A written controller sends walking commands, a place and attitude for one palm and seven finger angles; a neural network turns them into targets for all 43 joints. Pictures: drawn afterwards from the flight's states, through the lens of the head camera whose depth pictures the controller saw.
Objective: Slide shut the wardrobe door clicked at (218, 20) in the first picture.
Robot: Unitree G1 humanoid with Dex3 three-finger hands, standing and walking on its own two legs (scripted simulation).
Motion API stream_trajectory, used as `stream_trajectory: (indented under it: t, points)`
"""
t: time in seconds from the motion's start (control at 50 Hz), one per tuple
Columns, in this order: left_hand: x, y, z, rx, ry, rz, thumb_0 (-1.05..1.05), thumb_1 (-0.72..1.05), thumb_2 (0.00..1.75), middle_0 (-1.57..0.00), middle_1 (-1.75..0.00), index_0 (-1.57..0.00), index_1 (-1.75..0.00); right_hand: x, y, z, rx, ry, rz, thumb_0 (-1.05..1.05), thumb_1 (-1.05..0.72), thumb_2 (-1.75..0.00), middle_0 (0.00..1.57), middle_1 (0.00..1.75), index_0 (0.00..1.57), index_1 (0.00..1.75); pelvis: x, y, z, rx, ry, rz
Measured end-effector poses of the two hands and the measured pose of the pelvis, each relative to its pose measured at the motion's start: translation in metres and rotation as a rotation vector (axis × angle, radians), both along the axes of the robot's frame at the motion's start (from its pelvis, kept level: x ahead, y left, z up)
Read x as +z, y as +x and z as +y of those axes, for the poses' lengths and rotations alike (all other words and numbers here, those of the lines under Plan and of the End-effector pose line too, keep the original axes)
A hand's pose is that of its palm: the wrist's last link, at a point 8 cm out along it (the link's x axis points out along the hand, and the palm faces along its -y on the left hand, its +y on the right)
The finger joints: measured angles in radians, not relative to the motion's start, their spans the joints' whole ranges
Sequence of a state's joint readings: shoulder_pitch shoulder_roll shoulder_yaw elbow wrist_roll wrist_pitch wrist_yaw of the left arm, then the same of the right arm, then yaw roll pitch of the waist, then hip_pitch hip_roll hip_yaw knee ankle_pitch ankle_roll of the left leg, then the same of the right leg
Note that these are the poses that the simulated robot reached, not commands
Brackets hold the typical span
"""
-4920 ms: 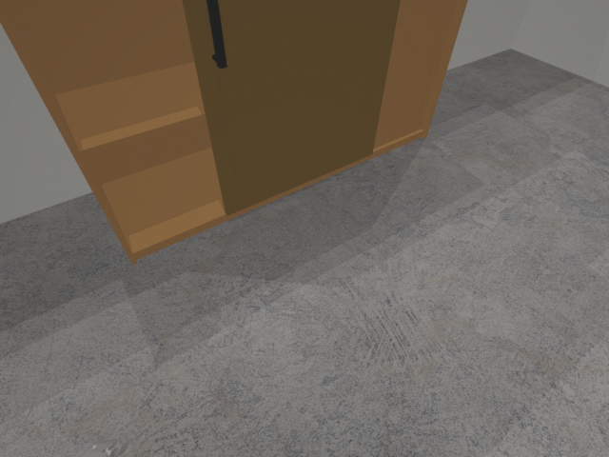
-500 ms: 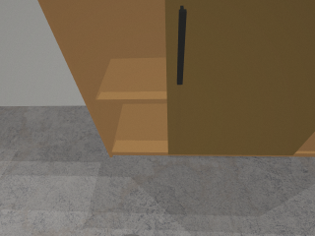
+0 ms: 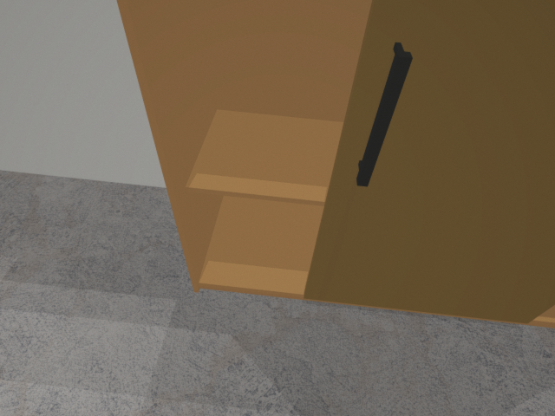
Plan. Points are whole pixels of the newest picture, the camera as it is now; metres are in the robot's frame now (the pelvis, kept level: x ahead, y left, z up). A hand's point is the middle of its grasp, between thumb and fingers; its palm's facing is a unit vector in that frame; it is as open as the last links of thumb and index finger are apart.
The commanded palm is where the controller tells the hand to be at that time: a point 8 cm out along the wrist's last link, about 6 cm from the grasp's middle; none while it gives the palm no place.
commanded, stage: take the last steps up to it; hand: right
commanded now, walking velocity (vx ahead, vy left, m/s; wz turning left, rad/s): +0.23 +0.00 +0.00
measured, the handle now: (378, 122) +0.64 -0.14 +0.11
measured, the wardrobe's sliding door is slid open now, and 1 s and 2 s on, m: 0.42 0.42 0.42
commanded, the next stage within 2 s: come to a stop and stand still in 0.20 s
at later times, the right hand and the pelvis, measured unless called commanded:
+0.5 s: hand out of the picture +0.15 -0.19 -0.19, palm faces +0.03 +0.99 -0.16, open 7.4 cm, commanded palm none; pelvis +0.14 -0.03 +0.00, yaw +2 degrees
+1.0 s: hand (374, 408) +0.19 -0.15 -0.15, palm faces +0.04 +0.96 -0.27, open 7.4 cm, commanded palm none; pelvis +0.12 +0.04 +0.00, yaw +0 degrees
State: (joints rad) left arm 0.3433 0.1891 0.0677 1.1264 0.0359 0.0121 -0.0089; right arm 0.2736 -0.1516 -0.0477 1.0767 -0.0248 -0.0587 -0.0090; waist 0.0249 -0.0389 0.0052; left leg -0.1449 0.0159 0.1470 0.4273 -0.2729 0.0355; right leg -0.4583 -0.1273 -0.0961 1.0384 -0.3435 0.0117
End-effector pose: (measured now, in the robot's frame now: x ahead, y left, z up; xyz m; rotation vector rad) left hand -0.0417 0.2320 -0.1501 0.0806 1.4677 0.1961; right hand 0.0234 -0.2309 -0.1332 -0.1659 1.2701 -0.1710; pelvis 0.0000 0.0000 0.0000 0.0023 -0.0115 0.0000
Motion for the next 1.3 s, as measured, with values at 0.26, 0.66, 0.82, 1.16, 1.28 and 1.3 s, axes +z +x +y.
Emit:
stream_trajectory:
  t: [0.26, 0.66, 0.82, 1.16, 1.28, 1.3]
  points:
    - [0.012, 0.236, -0.027, -0.159, 0.039, -0.352, 0.0, 0.91, 0.9, -0.19, -0.3, -0.19, -0.3, -0.032, -0.019, 0.019, -0.1, 0.132, 0.275, 0.01, -0.91, -0.9, 0.2, 0.3, 0.2, 0.3, -0.016, 0.092, -0.02, 0.014, 0.034, -0.011]
    - [-0.001, 0.223, 0.006, -0.029, 0.045, -0.163, -0.01, 0.92, 0.9, -0.2, -0.3, -0.2, -0.3, -0.007, 0.183, -0.005, 0.029, -0.029, -0.008, 0.01, -0.91, -0.9, 0.2, 0.3, 0.19, 0.3, -0.007, 0.142, 0.005, 0.036, -0.013, -0.012]
    - [-0.017, 0.201, 0.038, 0.006, -0.006, -0.117, 0.0, 0.91, 0.9, -0.19, -0.3, -0.19, -0.3, 0.009, 0.187, 0.027, 0.071, -0.075, -0.043, 0.0, -0.91, -0.9, 0.2, 0.3, 0.2, 0.3, -0.008, 0.136, 0.032, 0.032, -0.036, -0.01]
    - [0.008, 0.185, 0.024, -0.108, 0.049, -0.175, 0.0, 0.91, 0.9, -0.19, -0.3, -0.19, -0.3, -0.004, 0.092, 0.0, -0.048, -0.021, 0.029, 0.01, -0.9, -0.9, 0.2, 0.3, 0.2, 0.3, -0.002, 0.094, 0.01, 0.007, -0.024, -0.003]
    - [0.015, 0.161, -0.008, -0.109, 0.061, -0.169, 0.0, 0.91, 0.9, -0.19, -0.3, -0.19, -0.3, -0.017, 0.054, -0.021, -0.064, 0.013, 0.122, 0.01, -0.91, -0.9, 0.2, 0.3, 0.2, 0.3, -0.002, 0.085, -0.009, 0.007, -0.012, -0.009]
    - [0.015, 0.157, -0.013, -0.107, 0.055, -0.16, 0.0, 0.91, 0.9, -0.19, -0.3, -0.19, -0.3, -0.017, 0.049, -0.021, -0.063, 0.016, 0.132, 0.01, -0.91, -0.9, 0.2, 0.3, 0.2, 0.3, -0.001, 0.085, -0.01, 0.009, -0.014, -0.008]
